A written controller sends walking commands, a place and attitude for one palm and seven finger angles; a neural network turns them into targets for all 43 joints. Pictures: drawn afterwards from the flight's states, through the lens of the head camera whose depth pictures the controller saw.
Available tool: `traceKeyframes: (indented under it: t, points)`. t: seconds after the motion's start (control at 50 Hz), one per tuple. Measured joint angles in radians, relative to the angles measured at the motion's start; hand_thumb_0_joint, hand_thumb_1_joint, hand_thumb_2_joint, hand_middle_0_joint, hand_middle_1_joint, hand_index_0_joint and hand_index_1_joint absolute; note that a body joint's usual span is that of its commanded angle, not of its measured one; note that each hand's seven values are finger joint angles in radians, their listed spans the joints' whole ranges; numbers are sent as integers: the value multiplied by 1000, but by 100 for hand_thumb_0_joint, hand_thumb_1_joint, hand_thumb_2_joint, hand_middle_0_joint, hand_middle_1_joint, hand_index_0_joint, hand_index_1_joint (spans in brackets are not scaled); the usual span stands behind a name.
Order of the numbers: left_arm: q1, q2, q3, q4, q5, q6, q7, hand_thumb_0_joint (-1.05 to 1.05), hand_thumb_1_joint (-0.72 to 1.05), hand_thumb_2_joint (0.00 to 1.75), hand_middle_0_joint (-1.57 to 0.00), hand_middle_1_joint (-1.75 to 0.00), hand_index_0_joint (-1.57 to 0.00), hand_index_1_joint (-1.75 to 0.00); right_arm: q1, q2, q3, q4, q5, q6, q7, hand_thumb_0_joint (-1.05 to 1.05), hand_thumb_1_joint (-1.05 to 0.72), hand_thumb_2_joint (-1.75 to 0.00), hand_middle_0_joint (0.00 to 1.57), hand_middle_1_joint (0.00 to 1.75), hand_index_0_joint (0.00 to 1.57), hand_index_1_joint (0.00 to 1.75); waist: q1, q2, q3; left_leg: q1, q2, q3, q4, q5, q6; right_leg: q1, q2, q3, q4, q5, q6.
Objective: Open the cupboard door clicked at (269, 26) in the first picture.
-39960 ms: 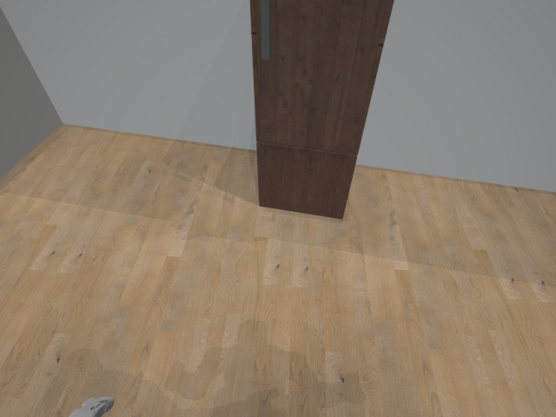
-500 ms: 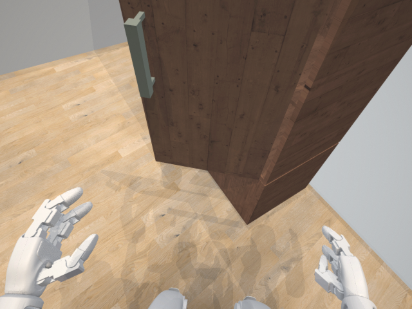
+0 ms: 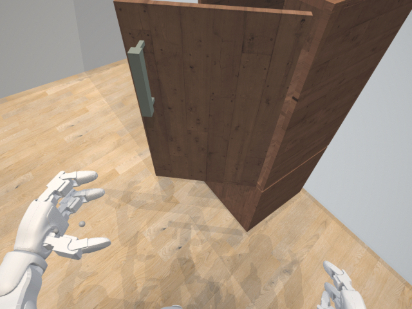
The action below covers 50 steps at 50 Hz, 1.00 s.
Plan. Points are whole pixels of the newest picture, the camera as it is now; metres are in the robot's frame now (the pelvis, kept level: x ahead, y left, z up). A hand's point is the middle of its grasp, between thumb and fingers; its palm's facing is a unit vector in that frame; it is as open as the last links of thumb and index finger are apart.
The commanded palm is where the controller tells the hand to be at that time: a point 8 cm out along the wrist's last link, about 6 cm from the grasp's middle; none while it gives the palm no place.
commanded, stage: raise the hand with hooked fingers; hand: left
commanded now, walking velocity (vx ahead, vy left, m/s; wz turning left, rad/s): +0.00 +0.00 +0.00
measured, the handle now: (144, 80) +0.56 +0.19 +0.13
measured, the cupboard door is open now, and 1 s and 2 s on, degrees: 47 47 47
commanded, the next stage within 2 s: move the hooked fingers beside the handle in 1.08 s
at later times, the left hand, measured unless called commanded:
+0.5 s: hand (53, 166) +0.30 +0.27 +0.15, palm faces +0.03 -1.00 -0.07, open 13.9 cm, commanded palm +0.27 +0.32 +0.15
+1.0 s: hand (68, 158) +0.31 +0.25 +0.16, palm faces +0.03 -1.00 -0.05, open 14.0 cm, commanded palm +0.28 +0.29 +0.16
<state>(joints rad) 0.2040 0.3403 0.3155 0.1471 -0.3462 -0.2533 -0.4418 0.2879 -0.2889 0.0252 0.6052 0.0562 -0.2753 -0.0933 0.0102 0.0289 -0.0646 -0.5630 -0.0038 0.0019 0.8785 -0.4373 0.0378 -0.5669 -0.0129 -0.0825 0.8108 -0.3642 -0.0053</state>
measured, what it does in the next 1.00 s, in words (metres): stands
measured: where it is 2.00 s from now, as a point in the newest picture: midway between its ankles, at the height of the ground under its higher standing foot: outside the picture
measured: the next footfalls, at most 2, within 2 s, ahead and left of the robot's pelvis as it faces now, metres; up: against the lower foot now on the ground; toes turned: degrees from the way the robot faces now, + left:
none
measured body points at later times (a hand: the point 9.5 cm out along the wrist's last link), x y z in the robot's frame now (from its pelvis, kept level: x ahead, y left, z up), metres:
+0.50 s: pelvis +0.02 +0.00 +0.02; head +0.03 +0.00 +0.47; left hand +0.29 +0.33 +0.16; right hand +0.19 -0.23 -0.05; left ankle +0.00 +0.09 -0.70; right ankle +0.03 -0.12 -0.70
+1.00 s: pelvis +0.02 -0.02 +0.03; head +0.02 -0.04 +0.48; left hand +0.30 +0.30 +0.16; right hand +0.18 -0.27 -0.05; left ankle +0.00 +0.09 -0.70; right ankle +0.03 -0.12 -0.70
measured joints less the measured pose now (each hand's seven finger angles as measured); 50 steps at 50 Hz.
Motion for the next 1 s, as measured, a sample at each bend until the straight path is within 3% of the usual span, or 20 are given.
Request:
traceKeyframes:
  t: [0.16, 0.34, 0.5, 0.66, 0.76, 1.0]
  points:
    - [-86, 40, 45, 4, -11, 48, 21, -1, -28, 39, -28, -105, -28, -106, -31, 26, 23, -25, 1, -11, -8, 1, -90, -90, 20, 30, 20, 30, 1, -6, -2, 96, -1, 7, -72, 18, 2, 96, 2, 8, -75, 22, 5]
    - [-175, 67, 61, 77, 5, 174, -25, -1, -44, 32, -29, -116, -29, -116, -41, 28, 45, -32, 6, 17, -8, 1, -90, -90, 21, 30, 20, 30, 23, 12, 6, 159, -9, 6, -144, 43, 5, 157, -3, 8, -141, 43, 9]
    - [-260, 93, 107, 106, 2, 167, -37, -1, -49, 30, -30, -119, -30, -119, -31, 27, 50, -4, 4, 31, -21, 1, -90, -90, 21, 30, 20, 30, 28, 10, 23, 213, -5, 1, -199, 61, -4, 210, 3, 3, -192, 57, 1]
    - [-347, 142, 130, 215, 0, 228, -83, -1, -50, 30, -30, -119, -30, -120, -22, 7, 40, 3, 13, 52, -25, 1, -90, -90, 21, 30, 20, 30, 14, 20, 21, 240, -2, 1, -249, 83, -12, 230, 8, 4, -229, 72, -8]
    - [-321, 123, 134, 213, -12, 218, -94, -1, -50, 30, -30, -119, -30, -120, -17, -2, 27, -3, 12, 56, -15, 1, -90, -90, 20, 30, 20, 30, 8, 18, 13, 242, 3, 11, -263, 88, -17, 222, 13, 13, -229, 73, -13]
    - [-310, 93, 133, 201, 9, 179, -53, -2, -50, 30, -30, -120, -30, -120, -24, 4, 23, 3, 12, 55, -27, 1, -90, -90, 20, 30, 20, 30, 15, 14, 27, 261, 13, 6, -273, 99, -30, 238, 23, 9, -232, 78, -27]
